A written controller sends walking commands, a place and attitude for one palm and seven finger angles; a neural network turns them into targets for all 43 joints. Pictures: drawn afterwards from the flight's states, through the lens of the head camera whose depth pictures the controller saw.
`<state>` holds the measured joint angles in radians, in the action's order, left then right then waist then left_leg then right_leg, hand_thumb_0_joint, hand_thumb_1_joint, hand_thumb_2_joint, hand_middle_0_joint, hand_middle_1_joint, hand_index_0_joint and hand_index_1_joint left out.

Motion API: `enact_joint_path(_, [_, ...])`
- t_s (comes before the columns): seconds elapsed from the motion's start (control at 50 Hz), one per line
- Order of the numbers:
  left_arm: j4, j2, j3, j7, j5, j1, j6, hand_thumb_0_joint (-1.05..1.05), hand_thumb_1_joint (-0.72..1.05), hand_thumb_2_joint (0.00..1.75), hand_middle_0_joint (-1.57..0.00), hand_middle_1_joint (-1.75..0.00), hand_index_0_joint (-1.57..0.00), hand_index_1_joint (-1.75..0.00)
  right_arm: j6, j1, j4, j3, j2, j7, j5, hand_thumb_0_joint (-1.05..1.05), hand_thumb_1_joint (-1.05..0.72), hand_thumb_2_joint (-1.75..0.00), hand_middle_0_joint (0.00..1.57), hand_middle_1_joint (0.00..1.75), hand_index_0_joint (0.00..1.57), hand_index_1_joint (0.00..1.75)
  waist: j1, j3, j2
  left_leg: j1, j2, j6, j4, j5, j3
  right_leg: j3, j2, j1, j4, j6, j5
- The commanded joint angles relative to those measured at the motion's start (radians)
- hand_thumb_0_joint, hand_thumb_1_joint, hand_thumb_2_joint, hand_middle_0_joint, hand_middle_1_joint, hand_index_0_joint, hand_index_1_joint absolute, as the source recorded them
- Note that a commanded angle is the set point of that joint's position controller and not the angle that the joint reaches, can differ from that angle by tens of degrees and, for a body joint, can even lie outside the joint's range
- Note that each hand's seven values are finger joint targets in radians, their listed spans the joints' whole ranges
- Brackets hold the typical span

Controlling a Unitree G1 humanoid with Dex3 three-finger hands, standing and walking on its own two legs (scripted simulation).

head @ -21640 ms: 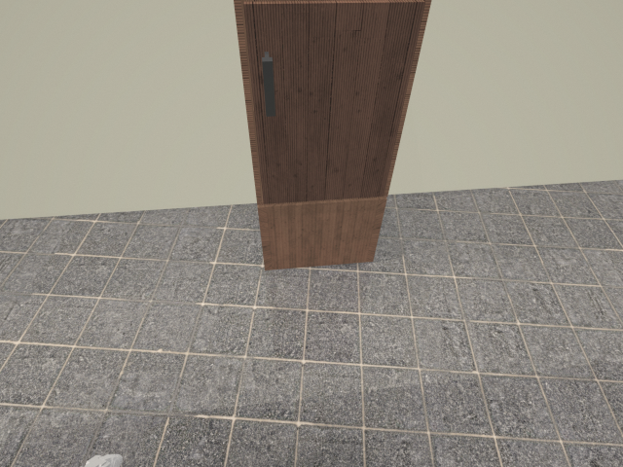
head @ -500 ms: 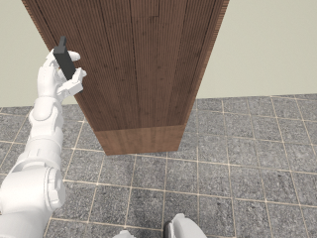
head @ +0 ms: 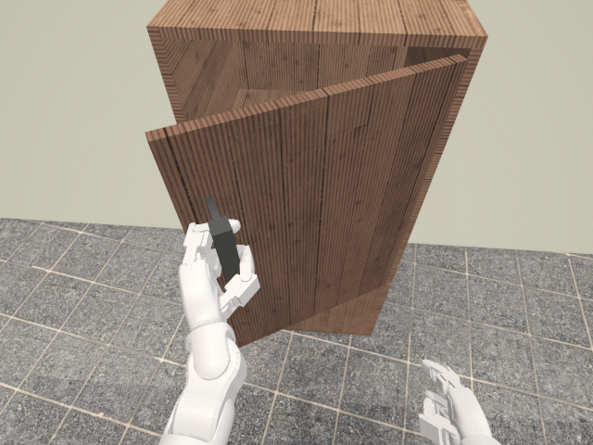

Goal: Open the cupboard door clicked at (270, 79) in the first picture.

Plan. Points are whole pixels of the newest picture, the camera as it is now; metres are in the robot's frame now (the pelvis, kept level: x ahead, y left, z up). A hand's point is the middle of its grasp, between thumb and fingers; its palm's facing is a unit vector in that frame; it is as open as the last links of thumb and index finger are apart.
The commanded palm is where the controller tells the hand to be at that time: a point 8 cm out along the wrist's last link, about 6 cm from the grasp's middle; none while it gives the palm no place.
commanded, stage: pull the door open along its arc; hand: left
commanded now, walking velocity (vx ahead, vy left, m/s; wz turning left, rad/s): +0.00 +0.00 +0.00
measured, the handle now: (224, 246) +0.36 +0.13 +0.08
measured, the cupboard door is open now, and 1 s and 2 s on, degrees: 29 38 40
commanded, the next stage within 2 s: open thumb and fingers to let go in 0.20 s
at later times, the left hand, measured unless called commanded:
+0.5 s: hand (275, 311) +0.26 +0.05 +0.08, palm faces +0.40 -0.91 -0.01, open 6.7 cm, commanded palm +0.21 +0.09 +0.08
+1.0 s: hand (272, 312) +0.26 +0.05 +0.08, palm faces +0.39 -0.92 +0.01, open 14.5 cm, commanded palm +0.23 +0.09 +0.08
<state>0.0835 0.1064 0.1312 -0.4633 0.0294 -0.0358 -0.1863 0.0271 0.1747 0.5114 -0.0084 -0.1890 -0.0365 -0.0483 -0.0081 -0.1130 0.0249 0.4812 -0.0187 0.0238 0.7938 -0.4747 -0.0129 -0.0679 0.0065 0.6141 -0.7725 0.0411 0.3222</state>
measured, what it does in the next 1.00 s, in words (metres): shifts its weight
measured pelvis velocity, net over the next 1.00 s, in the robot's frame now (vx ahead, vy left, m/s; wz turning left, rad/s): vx -0.05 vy -0.03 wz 0.03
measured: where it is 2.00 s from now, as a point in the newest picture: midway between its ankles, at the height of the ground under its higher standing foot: outside the picture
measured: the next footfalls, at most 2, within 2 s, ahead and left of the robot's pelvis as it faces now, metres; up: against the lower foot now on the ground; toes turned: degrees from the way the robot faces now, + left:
none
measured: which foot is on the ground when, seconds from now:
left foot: down 0.00-1.00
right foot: down 0.00-1.00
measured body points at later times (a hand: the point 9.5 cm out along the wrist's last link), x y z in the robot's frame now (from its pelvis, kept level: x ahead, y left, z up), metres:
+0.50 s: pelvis -0.01 -0.04 +0.00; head -0.01 -0.07 +0.45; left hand +0.24 +0.09 +0.09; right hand +0.18 -0.25 -0.09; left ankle -0.05 +0.10 -0.71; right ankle +0.04 -0.10 -0.71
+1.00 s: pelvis -0.05 -0.03 +0.00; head -0.04 -0.05 +0.45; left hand +0.24 +0.10 +0.08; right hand +0.14 -0.24 -0.10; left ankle -0.05 +0.10 -0.71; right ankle +0.04 -0.10 -0.71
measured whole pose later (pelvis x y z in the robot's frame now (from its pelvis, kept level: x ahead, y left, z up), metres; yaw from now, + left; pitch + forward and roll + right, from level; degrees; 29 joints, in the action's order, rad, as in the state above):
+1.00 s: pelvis -0.05 -0.03 +0.00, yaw +2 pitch +4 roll +1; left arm 0.16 0.11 0.19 -0.57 0.05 0.00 -0.15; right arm 0.02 0.17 0.59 -0.01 -0.18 0.03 -0.05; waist 0.00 -0.07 0.03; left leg 0.46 -0.01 -0.02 0.80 -0.41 0.03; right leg -0.11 0.01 0.57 -0.77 0.08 0.27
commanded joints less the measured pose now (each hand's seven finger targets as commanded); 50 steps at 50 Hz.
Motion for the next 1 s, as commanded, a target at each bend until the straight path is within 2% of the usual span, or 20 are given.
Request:
enact_joint_path(0.0, [-0.331,-0.004,0.039,-0.107,0.089,0.051,0.026,0.00,0.90,0.90,-0.40,-1.35,-0.40,-1.35,0.004,-0.047,-0.151,0.033,-0.085,0.029,-0.004,0.00,-0.90,-0.90,0.20,0.30,0.20,0.30,-0.003,-0.230,-0.092,0.017,0.008,-0.020,-0.122,0.328,0.018,0.038,-0.025,-0.365,0.090,0.001,-0.296])
enact_joint_path(0.04, [-0.361,0.064,0.114,-0.094,0.090,-0.060,0.051,0.00,0.90,0.90,-0.40,-1.35,-0.40,-1.35,0.019,-0.075,-0.162,0.026,-0.071,0.027,0.001,0.00,-0.90,-0.90,0.20,0.30,0.20,0.30,-0.007,-0.201,-0.055,-0.004,0.009,-0.022,-0.125,0.341,0.020,0.028,-0.022,-0.367,0.094,0.009,-0.313])
enact_joint_path(0.06, [-0.390,0.087,0.136,-0.085,0.069,-0.098,0.059,0.00,0.90,0.90,-0.40,-1.35,-0.40,-1.35,0.022,-0.089,-0.166,0.020,-0.065,0.024,0.004,0.00,-0.90,-0.90,0.20,0.30,0.20,0.30,-0.008,-0.189,-0.048,-0.007,0.007,-0.021,-0.125,0.343,0.022,0.023,-0.022,-0.374,0.095,0.009,-0.328])
enact_joint_path(0.14, [-0.505,0.109,0.178,-0.054,0.035,-0.289,0.085,0.00,0.90,0.90,-0.40,-1.35,-0.40,-1.35,0.034,-0.136,-0.186,0.011,-0.053,0.010,0.014,0.00,-0.90,-0.90,0.20,0.30,0.20,0.30,-0.024,-0.174,-0.047,-0.014,0.007,-0.024,-0.113,0.360,0.027,0.019,-0.019,-0.406,0.092,0.013,-0.390])
enact_joint_path(0.16, [-0.510,0.126,0.197,-0.055,0.030,-0.262,0.093,0.00,0.90,0.90,-0.40,-1.35,-0.40,-1.35,0.034,-0.146,-0.184,0.006,-0.054,0.006,0.013,0.00,-0.90,-0.90,0.20,0.30,0.20,0.30,-0.011,-0.143,-0.049,-0.005,0.007,-0.024,-0.106,0.343,0.031,0.019,-0.020,-0.382,0.092,0.011,-0.378])
enact_joint_path(0.2, [-0.511,0.144,0.209,-0.074,0.035,-0.202,0.103,0.00,0.90,0.90,-0.40,-1.35,-0.40,-1.35,0.026,-0.164,-0.178,0.005,-0.055,0.003,0.009,0.00,-0.90,-0.90,0.20,0.30,0.20,0.30,-0.004,-0.141,-0.042,-0.003,0.002,-0.023,-0.086,0.313,0.037,0.024,-0.022,-0.347,0.089,0.007,-0.343])
enact_joint_path(0.26, [-0.444,0.104,0.159,-0.103,0.038,-0.096,0.111,0.00,0.90,0.90,-0.40,-1.35,-0.40,-1.35,0.019,-0.165,-0.159,0.005,-0.059,0.014,0.005,0.00,-0.90,-0.90,0.20,0.30,0.20,0.30,0.001,-0.116,-0.049,0.027,-0.010,-0.025,-0.071,0.249,0.039,0.041,-0.030,-0.307,0.103,0.002,-0.256])
enact_joint_path(0.28, [-0.417,0.076,0.130,-0.120,0.042,0.011,0.105,0.00,0.90,0.90,-0.40,-1.35,-0.40,-1.35,0.017,-0.165,-0.144,0.003,-0.061,0.024,0.003,0.00,-0.90,-0.90,0.20,0.30,0.20,0.30,0.014,-0.119,-0.076,0.042,-0.015,-0.023,-0.063,0.220,0.045,0.058,-0.037,-0.290,0.113,-0.004,-0.207])
enact_joint_path(0.3, [-0.393,0.082,0.122,-0.127,0.046,-0.003,0.103,0.00,0.83,0.87,-0.40,-1.34,-0.40,-1.34,0.011,-0.165,-0.144,0.005,-0.056,0.029,0.000,0.00,-0.90,-0.90,0.20,0.30,0.20,0.30,0.000,-0.132,-0.096,0.048,-0.019,-0.023,-0.059,0.208,0.041,0.074,-0.043,-0.303,0.126,-0.010,-0.187])
enact_joint_path(0.34, [-0.377,0.066,0.110,-0.123,0.045,-0.018,0.095,0.00,0.69,0.81,-0.38,-1.33,-0.38,-1.33,0.004,-0.148,-0.144,0.008,-0.056,0.040,0.003,0.00,-0.90,-0.90,0.20,0.30,0.20,0.30,-0.004,-0.169,-0.135,0.048,-0.022,-0.021,-0.063,0.199,0.040,0.105,-0.056,-0.344,0.151,-0.022,-0.192])
enact_joint_path(0.4, [-0.372,0.049,0.107,-0.107,0.042,0.005,0.069,0.00,0.48,0.72,-0.37,-1.30,-0.37,-1.30,-0.010,-0.133,-0.138,0.011,-0.056,0.054,0.002,0.00,-0.90,-0.90,0.20,0.30,0.20,0.30,0.008,-0.162,-0.164,0.071,-0.023,-0.021,-0.058,0.168,0.038,0.165,-0.082,-0.376,0.193,-0.041,-0.174])
enact_joint_path(0.48, [-0.365,0.020,0.099,-0.093,0.055,0.047,0.030,0.00,0.20,0.60,-0.35,-1.27,-0.35,-1.27,-0.026,-0.126,-0.132,0.015,-0.062,0.059,0.000,0.00,-0.90,-0.90,0.20,0.30,0.20,0.30,0.013,-0.158,-0.125,0.088,-0.022,-0.018,-0.059,0.133,0.038,0.205,-0.099,-0.372,0.219,-0.043,-0.086])
enact_joint_path(0.52, [-0.344,0.006,0.080,-0.090,0.055,0.030,0.015,0.00,0.06,0.54,-0.34,-1.26,-0.34,-1.26,-0.034,-0.123,-0.129,0.016,-0.060,0.059,0.000,0.00,-0.90,-0.90,0.20,0.30,0.20,0.30,0.004,-0.156,-0.121,0.103,-0.022,-0.019,-0.065,0.119,0.038,0.213,-0.101,-0.379,0.228,-0.042,-0.049])
enact_joint_path(0.62, [-0.287,-0.021,0.047,-0.092,0.039,0.133,-0.007,0.00,-0.29,0.39,-0.32,-1.22,-0.32,-1.22,-0.047,-0.133,-0.111,0.019,-0.063,0.072,0.001,0.00,-0.90,-0.90,0.20,0.30,0.20,0.30,0.013,-0.136,-0.140,0.116,-0.023,-0.016,-0.059,0.076,0.035,0.245,-0.110,-0.353,0.272,-0.044,0.107])
enact_joint_path(0.64, [-0.275,-0.040,0.027,-0.091,0.035,0.145,-0.011,0.00,-0.36,0.36,-0.31,-1.22,-0.31,-1.22,-0.047,-0.133,-0.108,0.020,-0.064,0.075,0.004,0.00,-0.90,-0.90,0.20,0.30,0.20,0.30,0.006,-0.137,-0.145,0.120,-0.024,-0.016,-0.063,0.071,0.037,0.245,-0.109,-0.355,0.279,-0.040,0.144])
enact_joint_path(0.68, [-0.261,-0.032,0.027,-0.090,0.029,0.164,-0.017,0.00,-0.50,0.30,-0.30,-1.20,-0.30,-1.20,-0.049,-0.137,-0.101,0.022,-0.062,0.077,0.004,0.00,-0.90,-0.90,0.20,0.30,0.20,0.30,0.007,-0.155,-0.137,0.115,-0.023,-0.016,-0.064,0.075,0.034,0.254,-0.113,-0.362,0.282,-0.041,0.139])
enact_joint_path(0.72, [-0.235,-0.015,0.037,-0.087,0.021,0.177,-0.018,0.00,-0.50,0.30,-0.30,-1.20,-0.30,-1.20,-0.052,-0.136,-0.099,0.020,-0.064,0.077,0.006,0.00,-0.90,-0.90,0.20,0.30,0.20,0.30,0.009,-0.143,-0.128,0.109,-0.024,-0.016,-0.071,0.070,0.031,0.235,-0.104,-0.347,0.280,-0.037,0.166])
enact_joint_path(0.78, [-0.205,-0.007,0.048,-0.085,0.020,0.248,-0.023,0.00,-0.50,0.30,-0.27,-1.05,-0.27,-1.05,-0.056,-0.137,-0.092,0.020,-0.069,0.080,0.009,0.00,-0.90,-0.90,0.20,0.30,0.20,0.30,0.021,-0.135,-0.136,0.100,-0.024,-0.012,-0.073,0.061,0.030,0.220,-0.097,-0.320,0.282,-0.032,0.214])
enact_joint_path(0.88, [-0.164,0.026,0.073,-0.099,0.035,0.289,-0.021,0.00,-0.50,0.30,-0.23,-0.80,-0.23,-0.80,-0.061,-0.133,-0.094,0.021,-0.071,0.076,0.010,0.00,-0.90,-0.90,0.20,0.30,0.20,0.30,0.018,-0.145,-0.113,0.081,-0.023,-0.010,-0.089,0.058,0.026,0.168,-0.077,-0.290,0.248,-0.021,0.208])
enact_joint_path(0.98, [-0.121,0.031,0.073,-0.128,0.053,0.353,-0.011,0.00,-0.50,0.30,-0.19,-0.55,-0.19,-0.55,-0.057,-0.132,-0.092,0.016,-0.073,0.075,0.005,0.00,-0.90,-0.90,0.20,0.30,0.20,0.30,0.019,-0.134,-0.130,0.087,-0.025,-0.009,-0.102,0.039,0.029,0.132,-0.064,-0.265,0.224,-0.017,0.210])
